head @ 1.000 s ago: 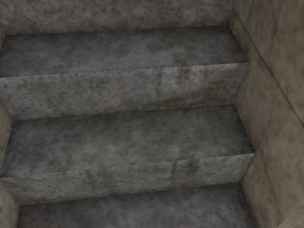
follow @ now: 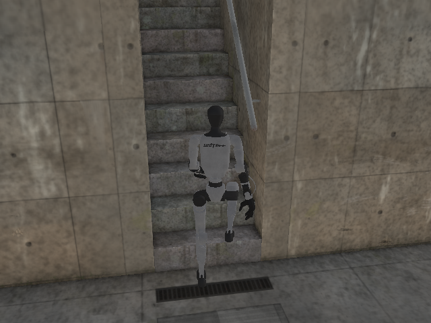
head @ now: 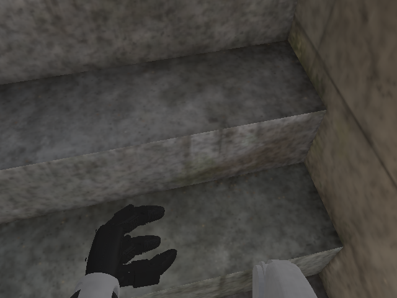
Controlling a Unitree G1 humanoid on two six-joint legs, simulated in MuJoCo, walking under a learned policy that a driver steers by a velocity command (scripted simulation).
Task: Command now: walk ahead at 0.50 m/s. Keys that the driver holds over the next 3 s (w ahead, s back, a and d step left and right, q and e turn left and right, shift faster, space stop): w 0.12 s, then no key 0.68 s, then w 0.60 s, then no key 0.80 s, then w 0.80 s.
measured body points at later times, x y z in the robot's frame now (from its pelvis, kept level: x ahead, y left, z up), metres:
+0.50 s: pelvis +0.13 -0.02 +0.20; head +0.15 -0.06 +0.65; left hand +0.28 +0.20 +0.10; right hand +0.26 -0.24 +0.06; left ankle +0.15 +0.17 -0.41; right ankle +0.15 -0.12 -0.54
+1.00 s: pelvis +0.17 +0.02 +0.19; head +0.17 +0.02 +0.64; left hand +0.24 +0.25 +0.04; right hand +0.26 -0.20 +0.06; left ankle +0.14 +0.16 -0.54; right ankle +0.15 -0.11 -0.54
